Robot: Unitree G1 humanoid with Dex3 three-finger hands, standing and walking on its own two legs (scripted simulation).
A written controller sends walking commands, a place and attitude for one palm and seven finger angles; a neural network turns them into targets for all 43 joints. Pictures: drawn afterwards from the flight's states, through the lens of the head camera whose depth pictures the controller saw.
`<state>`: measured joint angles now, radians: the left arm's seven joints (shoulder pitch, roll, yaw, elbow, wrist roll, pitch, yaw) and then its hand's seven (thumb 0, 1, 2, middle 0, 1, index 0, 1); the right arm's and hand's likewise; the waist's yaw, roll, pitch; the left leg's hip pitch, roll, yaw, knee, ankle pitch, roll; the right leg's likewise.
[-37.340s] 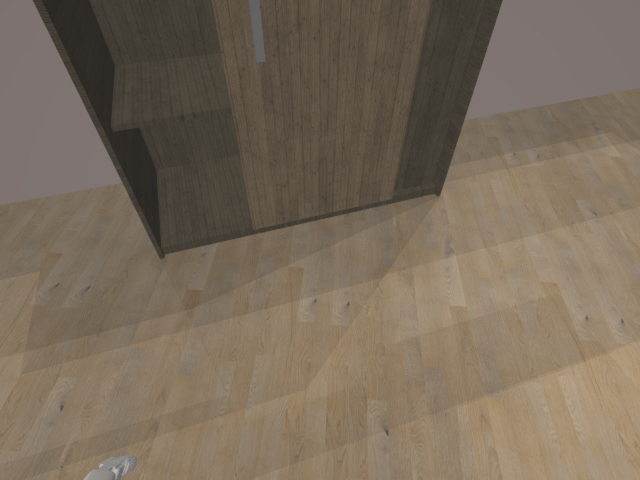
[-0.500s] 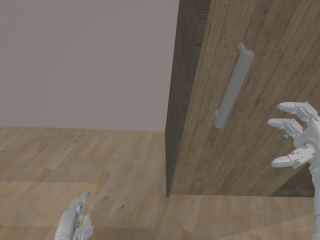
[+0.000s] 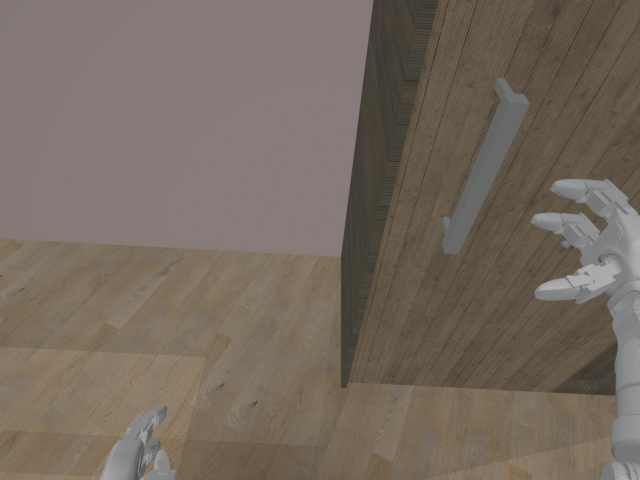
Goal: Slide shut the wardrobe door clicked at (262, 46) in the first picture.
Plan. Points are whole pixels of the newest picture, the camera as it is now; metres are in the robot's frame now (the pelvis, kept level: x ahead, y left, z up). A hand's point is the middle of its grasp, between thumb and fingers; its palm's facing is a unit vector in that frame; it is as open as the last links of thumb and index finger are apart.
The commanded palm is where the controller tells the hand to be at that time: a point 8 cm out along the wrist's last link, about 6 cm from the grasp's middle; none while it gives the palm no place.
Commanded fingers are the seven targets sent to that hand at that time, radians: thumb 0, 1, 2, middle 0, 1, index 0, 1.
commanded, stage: move the hooked fingers beside the handle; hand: right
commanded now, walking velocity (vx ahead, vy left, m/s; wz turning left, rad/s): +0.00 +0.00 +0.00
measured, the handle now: (473, 176) +0.51 -0.18 +0.13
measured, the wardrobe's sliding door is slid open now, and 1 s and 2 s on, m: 0.00 0.00 0.00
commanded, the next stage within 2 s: feel for the door with the fingertips in 1.52 s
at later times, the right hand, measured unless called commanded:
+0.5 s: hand (542, 213) +0.42 -0.24 +0.15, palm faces +0.00 +1.00 -0.02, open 14.0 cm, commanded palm +0.40 -0.29 +0.14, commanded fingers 0.00 0.50 -0.30 0.30 1.20 0.30 1.20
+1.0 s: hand (529, 202) +0.46 -0.24 +0.13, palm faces +0.00 +1.00 +0.00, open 14.0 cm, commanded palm +0.43 -0.29 +0.14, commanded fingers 0.00 0.50 -0.30 0.30 1.20 0.30 1.20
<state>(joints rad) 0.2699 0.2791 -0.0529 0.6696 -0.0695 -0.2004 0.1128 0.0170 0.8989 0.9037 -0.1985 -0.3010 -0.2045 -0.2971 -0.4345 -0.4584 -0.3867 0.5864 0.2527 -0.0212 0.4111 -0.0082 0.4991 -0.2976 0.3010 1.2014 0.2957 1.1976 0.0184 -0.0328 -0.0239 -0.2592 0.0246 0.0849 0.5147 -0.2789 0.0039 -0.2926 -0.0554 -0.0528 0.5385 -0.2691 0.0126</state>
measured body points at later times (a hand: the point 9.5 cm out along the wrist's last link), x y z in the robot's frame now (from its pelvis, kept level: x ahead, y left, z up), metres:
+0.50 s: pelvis +0.00 +0.00 +0.00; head +0.03 +0.00 +0.45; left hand +0.08 +0.27 -0.11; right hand +0.42 -0.30 +0.15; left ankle -0.01 +0.12 -0.73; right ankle +0.01 -0.13 -0.73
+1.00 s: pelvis +0.01 -0.01 -0.01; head +0.05 -0.02 +0.44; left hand +0.04 +0.26 -0.12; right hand +0.45 -0.30 +0.14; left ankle -0.01 +0.12 -0.73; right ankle +0.01 -0.13 -0.73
